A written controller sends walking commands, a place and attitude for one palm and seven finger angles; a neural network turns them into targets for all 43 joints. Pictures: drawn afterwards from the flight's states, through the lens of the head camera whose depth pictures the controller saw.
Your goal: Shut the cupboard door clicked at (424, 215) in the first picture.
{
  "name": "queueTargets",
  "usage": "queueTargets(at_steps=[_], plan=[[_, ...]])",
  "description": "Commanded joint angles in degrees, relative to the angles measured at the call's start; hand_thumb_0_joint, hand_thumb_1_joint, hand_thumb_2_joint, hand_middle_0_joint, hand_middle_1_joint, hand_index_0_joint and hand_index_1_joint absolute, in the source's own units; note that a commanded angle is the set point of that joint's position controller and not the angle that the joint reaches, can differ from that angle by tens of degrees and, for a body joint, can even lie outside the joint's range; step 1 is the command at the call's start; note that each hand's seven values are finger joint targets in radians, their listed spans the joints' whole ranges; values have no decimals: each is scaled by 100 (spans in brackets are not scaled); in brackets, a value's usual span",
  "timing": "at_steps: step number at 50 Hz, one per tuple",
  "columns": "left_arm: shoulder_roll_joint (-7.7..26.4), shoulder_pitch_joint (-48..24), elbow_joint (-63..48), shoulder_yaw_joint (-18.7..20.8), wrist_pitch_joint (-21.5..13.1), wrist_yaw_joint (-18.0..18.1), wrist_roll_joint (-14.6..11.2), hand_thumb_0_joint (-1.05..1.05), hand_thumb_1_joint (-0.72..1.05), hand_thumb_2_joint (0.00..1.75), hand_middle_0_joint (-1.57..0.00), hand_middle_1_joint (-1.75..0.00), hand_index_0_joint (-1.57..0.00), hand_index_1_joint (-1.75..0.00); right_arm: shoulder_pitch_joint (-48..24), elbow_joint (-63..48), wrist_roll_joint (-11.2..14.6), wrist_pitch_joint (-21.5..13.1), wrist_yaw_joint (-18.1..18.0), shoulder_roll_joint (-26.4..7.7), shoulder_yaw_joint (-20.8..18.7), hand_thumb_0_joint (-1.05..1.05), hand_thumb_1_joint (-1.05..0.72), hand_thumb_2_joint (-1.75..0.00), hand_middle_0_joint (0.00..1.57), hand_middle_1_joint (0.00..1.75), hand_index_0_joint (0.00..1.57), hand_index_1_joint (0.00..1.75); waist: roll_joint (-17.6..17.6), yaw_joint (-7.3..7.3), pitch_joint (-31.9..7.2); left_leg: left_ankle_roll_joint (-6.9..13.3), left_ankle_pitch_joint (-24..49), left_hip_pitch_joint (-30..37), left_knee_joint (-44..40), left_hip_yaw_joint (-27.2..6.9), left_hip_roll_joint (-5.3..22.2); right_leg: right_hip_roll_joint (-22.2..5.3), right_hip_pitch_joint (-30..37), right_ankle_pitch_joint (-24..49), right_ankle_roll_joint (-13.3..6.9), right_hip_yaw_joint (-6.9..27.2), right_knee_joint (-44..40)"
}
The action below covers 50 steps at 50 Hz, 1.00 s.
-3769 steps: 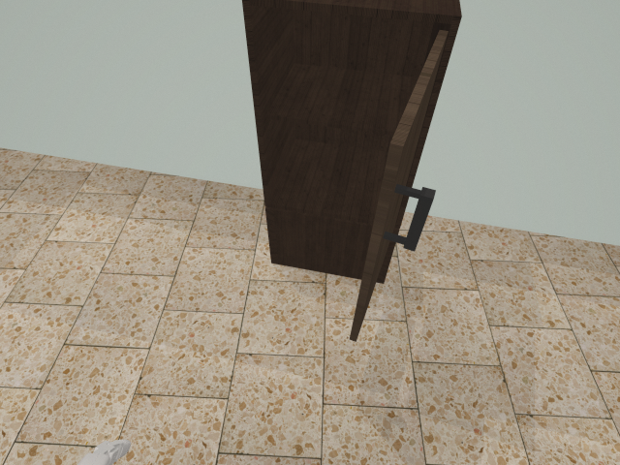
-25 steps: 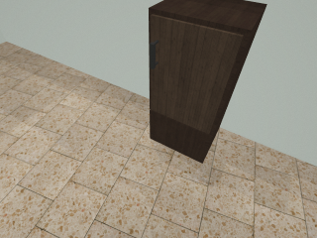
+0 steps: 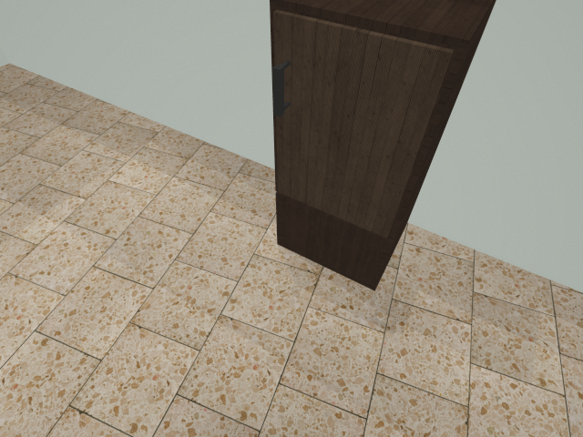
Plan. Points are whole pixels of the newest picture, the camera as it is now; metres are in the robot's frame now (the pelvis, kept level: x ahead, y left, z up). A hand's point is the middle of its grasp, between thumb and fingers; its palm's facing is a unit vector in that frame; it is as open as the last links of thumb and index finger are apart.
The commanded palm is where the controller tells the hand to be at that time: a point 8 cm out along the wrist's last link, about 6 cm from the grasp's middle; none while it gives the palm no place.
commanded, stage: look to check the result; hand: left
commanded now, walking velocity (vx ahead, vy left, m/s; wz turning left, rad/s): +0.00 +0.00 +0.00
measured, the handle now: (282, 88) +0.92 +0.07 +0.01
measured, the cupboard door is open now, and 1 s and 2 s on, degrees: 0 0 0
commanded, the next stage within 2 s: stand and wait in 0.24 s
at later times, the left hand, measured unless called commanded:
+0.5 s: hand out of the picture +0.01 +0.17 -0.18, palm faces +0.02 -0.98 -0.20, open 7.4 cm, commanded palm none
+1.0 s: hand out of the picture +0.00 +0.17 -0.18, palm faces +0.01 -0.98 -0.21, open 7.4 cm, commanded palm none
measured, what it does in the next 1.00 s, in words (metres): stands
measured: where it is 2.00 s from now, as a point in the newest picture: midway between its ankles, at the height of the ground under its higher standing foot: outside the picture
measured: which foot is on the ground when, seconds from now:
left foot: down 0.00-1.00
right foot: down 0.00-1.00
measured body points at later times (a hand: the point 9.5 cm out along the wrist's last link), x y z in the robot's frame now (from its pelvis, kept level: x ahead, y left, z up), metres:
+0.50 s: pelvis +0.02 -0.01 +0.00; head +0.03 -0.01 +0.45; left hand +0.01 +0.22 -0.16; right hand +0.04 -0.25 -0.15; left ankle +0.07 +0.11 -0.74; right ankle -0.07 -0.13 -0.74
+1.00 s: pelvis +0.03 -0.01 +0.00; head +0.04 -0.01 +0.45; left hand +0.01 +0.22 -0.16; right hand +0.04 -0.25 -0.16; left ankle +0.07 +0.11 -0.74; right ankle -0.07 -0.13 -0.74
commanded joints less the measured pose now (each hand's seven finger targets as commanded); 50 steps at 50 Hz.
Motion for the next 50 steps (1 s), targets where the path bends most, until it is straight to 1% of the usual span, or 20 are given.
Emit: queueTargets(at_steps=[1, 2, 3, 4, 6, 7, 11, 14, 16, 17, 19, 21, 22, 26, 28, 31, 33, 41, 44, 50], plan=[[643, 455, -96, 117, -42, 35, 8, 0, 90, 90, -20, -30, -20, -30, 231, -165, 35, -88, -40, -762, -109, 0, -90, -90, 20, 30, 20, 30, -70, -6, 237, 103, -49, 841, -395, -552, 498, -376, -1164, 442, -280, 281, -731], [627, 412, -93, 109, -34, 35, 9, 0, 90, 90, -20, -30, -20, -30, 181, -155, 22, -82, -37, -738, -110, 0, -90, -90, 20, 30, 20, 30, -20, -21, 323, 93, -121, 811, -412, -560, 486, -394, -1208, 398, -283, 294, -752], [645, 419, -86, 105, -38, 32, 9, 0, 90, 90, -20, -30, -20, -30, 163, -157, 22, -84, -37, -740, -105, 0, -90, -90, 20, 30, 20, 30, -20, -18, 284, 95, -81, 833, -405, -554, 489, -398, -1191, 453, -281, 314, -754], [666, 385, -93, 106, -45, 33, 11, 0, 90, 90, -20, -30, -20, -30, 159, -161, 19, -82, -36, -764, -106, 0, -90, -90, 20, 30, 20, 30, -113, -24, 321, 92, -45, 798, -388, -549, 494, -402, -1172, 481, -277, 302, -771], [718, 392, -103, 106, -66, 37, 13, 0, 90, 90, -20, -30, -20, -30, 99, -188, 33, -91, -31, -827, -111, 0, -90, -90, 20, 30, 20, 30, -198, -5, 201, 108, 177, 908, -315, -529, 514, -411, -1115, 672, -276, 300, -788], [698, 332, -106, 103, -63, 37, 12, 0, 90, 90, -20, -30, -20, -30, 78, -171, 22, -95, -32, -806, -104, 0, -90, -90, 20, 30, 20, 30, -109, -25, 233, 96, 197, 872, -305, -522, 510, -433, -1101, 703, -276, 311, -792], [773, 292, -132, 110, -81, 38, 13, 0, 90, 90, -20, -30, -20, -30, -3, -190, 31, -108, -31, -869, -97, 0, -90, -90, 20, 30, 20, 30, -114, -7, 130, 99, 416, 923, -249, -511, 521, -443, -974, 978, -267, 324, -814], [761, 230, -139, 108, -75, 39, 9, 0, 90, 90, -20, -30, -20, -30, -56, -173, 18, -119, -37, -853, -78, 0, -90, -90, 20, 30, 20, 30, -3, -5, 139, 91, 539, 907, -236, -506, 518, -464, -891, 1151, -257, 314, -798], [797, 240, -152, 112, -84, 40, 8, 0, 90, 90, -20, -30, -20, -30, -84, -183, 28, -122, -39, -889, -75, 0, -90, -90, 20, 30, 20, 30, -87, 14, 75, 97, 636, 939, -188, -497, 534, -476, -840, 1310, -256, 298, -813], [792, 168, -157, 109, -80, 42, 8, 0, 90, 90, -20, -30, -20, -30, -84, -183, 17, -122, -40, -889, -76, 0, -90, -90, 20, 30, 20, 30, -72, -13, 76, 84, 669, 923, -185, -491, 534, -474, -809, 1357, -250, 298, -792], [772, 158, -162, 112, -69, 39, 6, 0, 90, 90, -20, -30, -20, -30, -97, -172, 10, -122, -45, -888, -71, 0, -90, -90, 20, 30, 20, 30, 65, -6, 94, 76, 623, 925, -210, -492, 526, -470, -798, 1265, -253, 310, -816], [807, 179, -162, 120, -74, 37, 7, 0, 90, 90, -20, -30, -20, -30, -111, -186, 22, -122, -45, -908, -66, 0, -90, -90, 20, 30, 20, 30, -38, 18, 44, 86, 698, 961, -186, -500, 538, -468, -766, 1347, -252, 295, -829], [783, 129, -161, 113, -68, 37, 6, 0, 90, 90, -20, -30, -20, -30, -121, -176, 16, -120, -45, -880, -64, 0, -90, -90, 20, 30, 20, 30, -7, -3, 115, 72, 653, 917, -197, -496, 534, -479, -782, 1327, -252, 290, -833], [820, 135, -184, 126, -75, 40, 3, 0, 90, 90, -20, -30, -20, -30, -119, -186, 29, -133, -49, -914, -55, 0, -90, -90, 20, 30, 20, 30, -79, 23, -8, 84, 834, 990, -157, -476, 545, -477, -670, 1580, -238, 277, -814], [800, 78, -176, 115, -63, 41, 0, 0, 90, 90, -20, -30, -20, -30, -111, -163, 13, -119, -50, -904, -50, 0, -90, -90, 20, 30, 20, 30, -39, -1, 121, 62, 736, 909, -193, -479, 534, -476, -699, 1458, -239, 282, -829], [822, 127, -187, 126, -65, 35, -1, 0, 90, 90, -20, -30, -20, -30, -112, -171, 25, -125, -52, -926, -48, 0, -90, -90, 20, 30, 20, 30, -82, 25, 51, 70, 791, 963, -178, -469, 547, -469, -661, 1486, -238, 271, -839], [787, 98, -167, 112, -53, 35, -4, 0, 90, 90, -20, -30, -20, -30, -111, -144, 11, -119, -50, -892, -43, 0, -90, -90, 20, 30, 20, 30, -66, 13, 98, 65, 710, 950, -215, -474, 543, -479, -685, 1371, -240, 262, -838], [810, 170, -173, 117, -64, 41, -6, 0, 90, 90, -20, -30, -20, -30, -84, -142, 32, -120, -51, -906, -51, 0, -90, -90, 20, 30, 20, 30, -160, 29, 37, 76, 810, 1007, -172, -452, 547, -475, -637, 1513, -229, 252, -842], [772, 156, -160, 108, -59, 47, -7, 0, 90, 90, -20, -30, -20, -30, -67, -122, 16, -121, -56, -875, -43, 0, -90, -90, 20, 30, 20, 30, -44, 10, 11, 74, 848, 1009, -174, -454, 536, -481, -601, 1560, -234, 278, -813], [769, 210, -136, 98, -61, 53, -9, 0, 90, 90, -20, -30, -20, -30, -51, -106, 24, -124, -62, -855, -33, 0, -90, -90, 20, 30, 20, 30, -68, 15, 27, 80, 899, 1026, -166, -433, 544, -490, -590, 1656, -221, 272, -820]])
